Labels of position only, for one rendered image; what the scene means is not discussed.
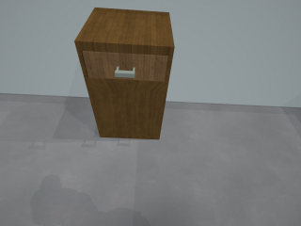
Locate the cabinet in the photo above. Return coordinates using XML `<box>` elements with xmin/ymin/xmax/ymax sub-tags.
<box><xmin>74</xmin><ymin>8</ymin><xmax>175</xmax><ymax>140</ymax></box>

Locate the drawer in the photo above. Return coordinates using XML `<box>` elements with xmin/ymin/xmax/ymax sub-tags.
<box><xmin>82</xmin><ymin>51</ymin><xmax>168</xmax><ymax>82</ymax></box>

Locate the handle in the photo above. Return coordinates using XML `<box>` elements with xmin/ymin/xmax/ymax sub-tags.
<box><xmin>115</xmin><ymin>66</ymin><xmax>135</xmax><ymax>78</ymax></box>

